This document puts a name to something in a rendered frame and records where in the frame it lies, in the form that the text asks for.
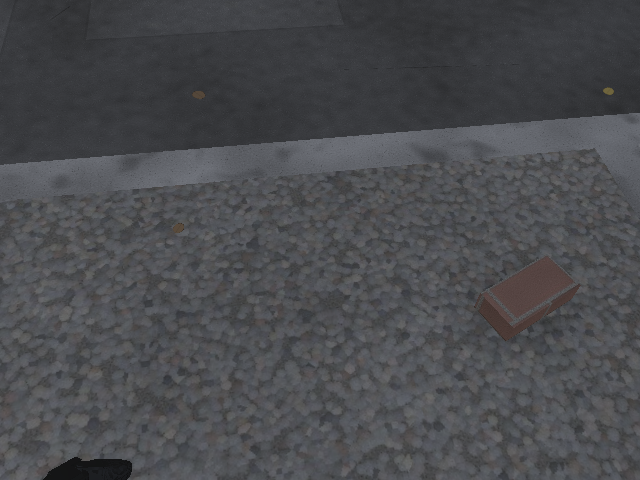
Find left robot hand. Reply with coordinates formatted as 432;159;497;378
43;457;132;480

